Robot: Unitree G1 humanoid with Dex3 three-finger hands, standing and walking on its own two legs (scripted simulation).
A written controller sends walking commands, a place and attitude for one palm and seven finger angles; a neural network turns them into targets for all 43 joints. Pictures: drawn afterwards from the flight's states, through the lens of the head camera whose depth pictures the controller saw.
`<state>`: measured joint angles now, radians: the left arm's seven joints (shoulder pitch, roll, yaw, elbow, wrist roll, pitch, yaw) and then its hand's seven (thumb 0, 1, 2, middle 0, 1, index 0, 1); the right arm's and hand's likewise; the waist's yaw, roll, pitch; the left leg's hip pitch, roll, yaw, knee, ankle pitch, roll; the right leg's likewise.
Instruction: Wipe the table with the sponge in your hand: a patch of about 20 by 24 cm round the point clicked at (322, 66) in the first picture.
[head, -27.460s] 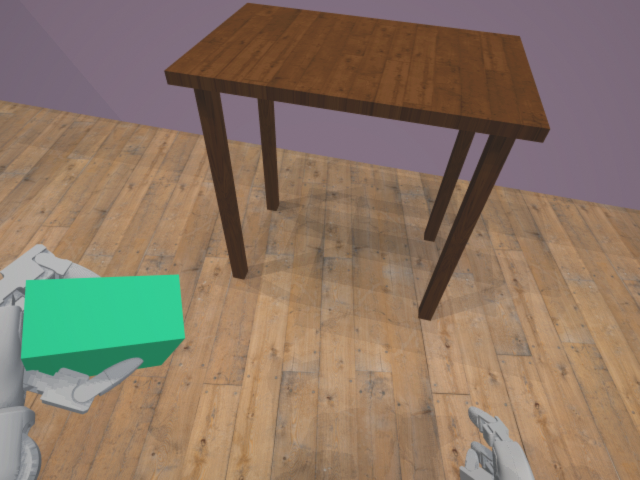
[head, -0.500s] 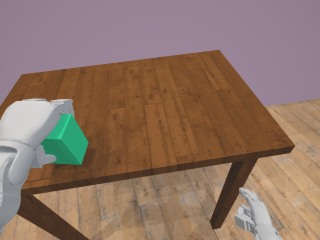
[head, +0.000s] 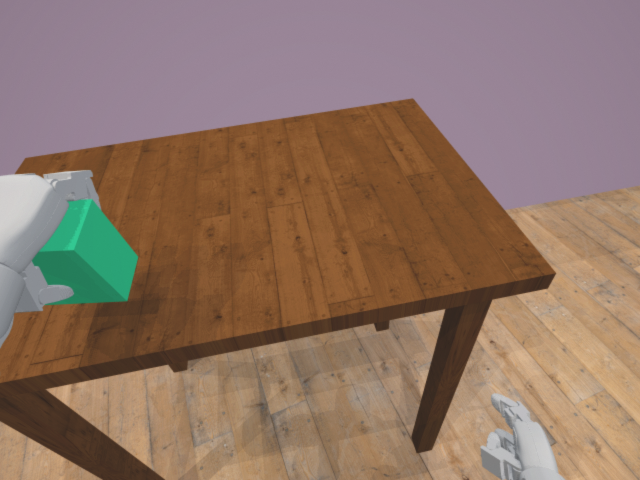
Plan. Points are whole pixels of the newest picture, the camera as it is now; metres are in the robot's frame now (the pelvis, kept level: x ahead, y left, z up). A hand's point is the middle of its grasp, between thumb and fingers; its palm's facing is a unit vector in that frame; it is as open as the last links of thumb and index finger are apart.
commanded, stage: move the sponge above the wiping area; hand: left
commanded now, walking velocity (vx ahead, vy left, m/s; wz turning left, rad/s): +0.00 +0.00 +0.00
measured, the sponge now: (65, 264) +0.24 +0.35 +0.18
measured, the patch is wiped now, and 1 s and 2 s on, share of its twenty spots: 0.05 0.05 0.05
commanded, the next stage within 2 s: lower the sponge onto the table in 1.46 s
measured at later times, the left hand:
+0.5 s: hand (10, 222) +0.24 +0.37 +0.24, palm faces +0.26 +0.08 -0.96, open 9.9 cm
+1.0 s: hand (16, 227) +0.24 +0.38 +0.22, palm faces +0.20 +0.04 -0.98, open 9.9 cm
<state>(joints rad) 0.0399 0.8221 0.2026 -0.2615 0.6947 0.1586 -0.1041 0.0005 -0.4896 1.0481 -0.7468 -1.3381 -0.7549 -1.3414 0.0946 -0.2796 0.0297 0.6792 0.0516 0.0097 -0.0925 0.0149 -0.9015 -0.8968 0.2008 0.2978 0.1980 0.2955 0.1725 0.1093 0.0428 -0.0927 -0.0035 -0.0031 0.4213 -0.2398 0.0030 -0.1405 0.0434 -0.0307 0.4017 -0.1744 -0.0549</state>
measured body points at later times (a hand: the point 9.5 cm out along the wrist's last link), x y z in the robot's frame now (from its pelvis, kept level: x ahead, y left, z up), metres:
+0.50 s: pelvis +0.00 +0.01 +0.00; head -0.01 -0.03 +0.45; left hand +0.22 +0.37 +0.29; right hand +0.23 -0.19 -0.09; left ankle +0.00 +0.12 -0.74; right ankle +0.03 -0.09 -0.74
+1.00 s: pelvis +0.01 +0.03 +0.00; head +0.01 -0.02 +0.45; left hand +0.23 +0.37 +0.28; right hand +0.26 -0.16 -0.08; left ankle +0.00 +0.12 -0.74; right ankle +0.04 -0.09 -0.74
